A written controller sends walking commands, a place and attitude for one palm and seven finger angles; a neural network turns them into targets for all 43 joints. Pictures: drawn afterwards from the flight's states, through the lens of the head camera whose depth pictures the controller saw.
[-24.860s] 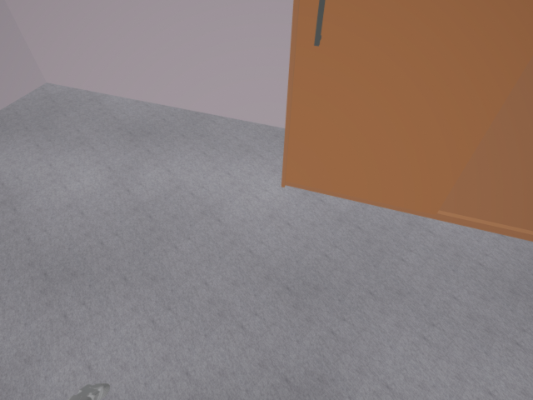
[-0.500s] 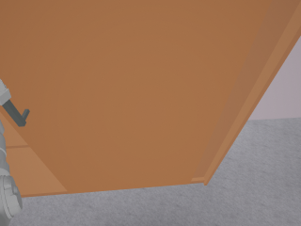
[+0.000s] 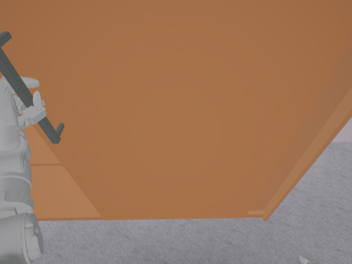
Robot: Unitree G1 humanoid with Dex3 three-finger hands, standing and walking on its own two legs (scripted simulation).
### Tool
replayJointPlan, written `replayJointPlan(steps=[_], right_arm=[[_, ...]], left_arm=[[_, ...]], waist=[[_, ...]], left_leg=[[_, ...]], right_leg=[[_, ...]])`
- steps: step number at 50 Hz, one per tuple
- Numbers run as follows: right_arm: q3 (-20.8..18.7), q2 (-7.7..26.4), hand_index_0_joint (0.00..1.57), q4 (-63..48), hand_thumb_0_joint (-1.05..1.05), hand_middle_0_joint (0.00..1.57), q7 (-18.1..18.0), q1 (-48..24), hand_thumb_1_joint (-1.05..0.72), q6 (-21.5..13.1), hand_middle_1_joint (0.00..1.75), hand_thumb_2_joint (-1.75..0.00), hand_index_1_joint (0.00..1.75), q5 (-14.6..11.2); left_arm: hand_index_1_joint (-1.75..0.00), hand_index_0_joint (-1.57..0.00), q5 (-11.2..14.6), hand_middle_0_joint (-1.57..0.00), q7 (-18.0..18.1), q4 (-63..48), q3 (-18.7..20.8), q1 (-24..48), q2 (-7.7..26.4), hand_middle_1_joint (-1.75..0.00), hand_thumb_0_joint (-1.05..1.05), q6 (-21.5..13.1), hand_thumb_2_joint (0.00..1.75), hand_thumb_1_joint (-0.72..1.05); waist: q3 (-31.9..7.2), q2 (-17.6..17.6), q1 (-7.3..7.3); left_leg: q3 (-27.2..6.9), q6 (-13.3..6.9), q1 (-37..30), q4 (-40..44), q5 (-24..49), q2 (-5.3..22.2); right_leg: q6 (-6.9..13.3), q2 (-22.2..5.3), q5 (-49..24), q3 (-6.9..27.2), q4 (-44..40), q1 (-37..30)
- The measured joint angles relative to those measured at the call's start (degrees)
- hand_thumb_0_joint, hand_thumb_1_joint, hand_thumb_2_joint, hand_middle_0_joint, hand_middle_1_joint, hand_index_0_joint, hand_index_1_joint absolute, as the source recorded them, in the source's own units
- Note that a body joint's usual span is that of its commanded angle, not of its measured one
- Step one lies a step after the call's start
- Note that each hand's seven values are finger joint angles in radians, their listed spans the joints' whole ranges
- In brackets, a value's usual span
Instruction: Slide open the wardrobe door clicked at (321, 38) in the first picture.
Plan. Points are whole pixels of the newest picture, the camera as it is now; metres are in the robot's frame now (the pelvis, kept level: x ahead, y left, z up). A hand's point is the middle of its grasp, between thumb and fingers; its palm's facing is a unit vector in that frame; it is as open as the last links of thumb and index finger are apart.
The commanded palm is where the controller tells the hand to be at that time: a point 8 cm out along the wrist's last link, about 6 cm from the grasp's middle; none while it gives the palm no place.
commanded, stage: stop walking and hold the door there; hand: left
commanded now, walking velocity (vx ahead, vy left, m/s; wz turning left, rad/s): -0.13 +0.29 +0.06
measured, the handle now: (34, 96) +0.44 +0.34 +0.17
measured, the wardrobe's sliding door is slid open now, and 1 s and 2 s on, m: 0.64 0.64 0.64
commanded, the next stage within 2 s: loosen the grip on the handle in 1.10 s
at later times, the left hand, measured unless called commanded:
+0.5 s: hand (42, 113) +0.39 +0.30 +0.16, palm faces +0.37 -0.90 -0.22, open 5.4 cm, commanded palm +0.35 +0.33 +0.16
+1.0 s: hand (44, 112) +0.39 +0.30 +0.16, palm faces +0.45 -0.87 -0.21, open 5.6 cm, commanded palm +0.35 +0.32 +0.16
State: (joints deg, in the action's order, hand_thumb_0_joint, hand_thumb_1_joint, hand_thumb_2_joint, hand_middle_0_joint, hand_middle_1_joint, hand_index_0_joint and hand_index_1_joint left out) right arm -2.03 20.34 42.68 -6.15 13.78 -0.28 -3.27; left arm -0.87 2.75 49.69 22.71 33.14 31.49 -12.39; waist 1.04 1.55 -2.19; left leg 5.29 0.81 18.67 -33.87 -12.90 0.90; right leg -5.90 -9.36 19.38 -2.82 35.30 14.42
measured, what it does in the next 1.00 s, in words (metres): steps on the spot: right foot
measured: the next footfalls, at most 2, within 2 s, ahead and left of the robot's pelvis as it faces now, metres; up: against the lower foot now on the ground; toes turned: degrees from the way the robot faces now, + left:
right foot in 0.40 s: -0.10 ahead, -0.07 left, +0.00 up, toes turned -4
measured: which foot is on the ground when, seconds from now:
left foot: down 0.00-1.00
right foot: down 0.00-0.00, up 0.02-0.38, down 0.40-1.00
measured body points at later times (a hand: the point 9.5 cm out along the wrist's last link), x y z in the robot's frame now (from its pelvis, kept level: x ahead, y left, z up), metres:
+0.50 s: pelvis -0.07 +0.04 +0.01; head +0.01 +0.04 +0.45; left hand +0.37 +0.35 +0.17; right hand +0.05 -0.21 -0.11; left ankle +0.04 +0.11 -0.72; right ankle -0.14 -0.06 -0.72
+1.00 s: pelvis -0.04 +0.00 +0.00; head -0.01 +0.00 +0.45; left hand +0.36 +0.34 +0.18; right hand +0.05 -0.28 -0.10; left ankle +0.04 +0.11 -0.72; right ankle -0.14 -0.06 -0.72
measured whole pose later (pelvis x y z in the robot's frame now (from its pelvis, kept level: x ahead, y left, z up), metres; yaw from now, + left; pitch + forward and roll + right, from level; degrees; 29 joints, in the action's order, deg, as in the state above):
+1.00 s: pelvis -0.04 +0.00 +0.00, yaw -5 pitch +1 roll +0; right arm 1.5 17.1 39.3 -6.3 14.6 -1.9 -3.6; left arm 3.7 5.6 44.1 21.5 35.1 33.1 -2.8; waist 1.9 -0.3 -1.2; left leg 9.1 -1.7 23.0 -33.5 -11.1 3.7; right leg 2.6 2.3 25.1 -4.4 31.8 7.3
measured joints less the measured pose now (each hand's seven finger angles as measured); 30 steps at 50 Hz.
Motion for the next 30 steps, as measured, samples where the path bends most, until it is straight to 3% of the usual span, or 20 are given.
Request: replayJointPlan(steps=[2, 3, 5, 9, 15, 21, 24, 30], right_arm=[[-0.22, -0.67, 0.2, -1.07, 0.01, 0.2, -0.28, -2.19, -0.91, 0.07, 0.3, -0.9, 0.3, -0.07], [-0.19, -1.23, 0.2, -1.88, 0.01, 0.2, -0.16, -3.07, -0.91, -0.21, 0.3, -0.9, 0.3, -0.02], [0.41, -2.74, 0.2, -3.49, 0.01, 0.2, 0.5, -4.39, -0.91, -1.31, 0.3, -0.9, 0.3, 0.17], [2.87, -6.61, 0.2, -5.12, 0.01, 0.2, 1.41, -5.25, -0.91, -3.54, 0.3, -0.9, 0.3, -0.03], [6.38, -9.95, 0.21, -5.3, 0.01, 0.21, 1.61, -4.55, -0.91, -4.98, 0.3, -0.9, 0.3, 1.0], [6.63, -8.71, 0.21, -5.29, 0.01, 0.21, 1.83, -3.49, -0.9, -4.93, 0.3, -0.9, 0.31, 1.91], [5.73, -7.02, 0.21, -4.67, 0.01, 0.21, 1.57, -2.91, -0.9, -4.69, 0.3, -0.9, 0.31, 1.99], [4.33, -4.6, 0.21, -3.53, 0.01, 0.21, 0.69, -0.02, -0.91, -4.08, 0.3, -0.9, 0.3, 1.23]], left_arm=[[-1.39, -0.39, 0.39, -0.44, 0.35, -3.33, -1.46, -0.18, -0.69, -1.39, -0.22, 0.28, 0.87, 0.66], [-1.39, -0.4, 0.63, -0.44, 0.54, -4.9, -2.57, -0.33, -0.98, -1.39, -0.21, 0.54, 0.87, 0.68], [-1.39, -0.38, 1.52, -0.45, 1.29, -7.8, -3.41, 0.21, -1.82, -1.39, -0.19, 1.53, 0.87, 0.7], [-1.4, -0.32, 2.84, -0.45, 2.24, -12.9, -5.14, 2.59, -3.16, -1.39, -0.16, 4.93, 0.84, 0.74], [-1.4, -0.3, 3.15, -0.45, 2.39, -16.5, -6.05, 4.15, -2.95, -1.4, -0.14, 7.96, 0.82, 0.77], [-1.4, -0.3, 3.56, -0.45, 2.52, -15.26, -5.09, 5.92, -1.72, -1.4, -0.14, 9.46, 0.81, 0.77], [-1.4, -0.3, 3.75, -0.45, 2.55, -13.42, -4.42, 6.86, -1.49, -1.4, -0.13, 9.77, 0.81, 0.77], [-1.4, -0.3, 3.99, -0.41, 2.99, -8.33, -4.48, 8.11, -0.39, -1.38, -0.11, 10.74, 0.81, 0.78]], waist=[[2.03, -0.76, 0.68], [3.05, -0.61, 1.23], [4.98, 0.05, 2.0], [7.05, -0.38, 3.09], [7.09, -2.63, 3.09], [7.1, -2.01, 2.63], [7.81, -0.66, 1.73], [5.78, -1.69, 0.93]], left_leg=[[1.5, -2.34, 0.16, -0.13, 0.13, -1.12], [2.01, -3.37, 0.37, -0.1, -0.35, -1.05], [2.33, -4.57, 0.78, 1.04, 0.21, -0.5], [2.18, -5.05, 1.52, 4.66, 3.76, 0.02], [3.0, -5.43, 2.73, 7.84, 6.66, -0.47], [3.97, -5.23, 5.03, 8.09, 8.14, -0.04], [3.42, -4.87, 4.92, 8.11, 8.53, 0.75], [3.53, -4.85, 4.08, 8.81, 8.9, 0.86]], right_leg=[[0.63, -1.16, -0.99, 0.94, 3.13, 2.05], [1.4, -0.53, 2.27, 1.29, 6.51, 3.64], [2.63, 1.89, 10.06, 0.82, 15.21, 6.94], [3.62, 6.86, 9.92, -1.57, 22.75, 9.15], [4.93, 10.12, 8.0, -1.58, 10.1, 3.01], [7.54, 10.39, 0.98, -0.82, -8.83, -5.51], [7.4, 11.26, -0.48, -1.27, -9.18, -5.75], [7.66, 11.21, 0.87, -1.38, -8.03, -5.71]])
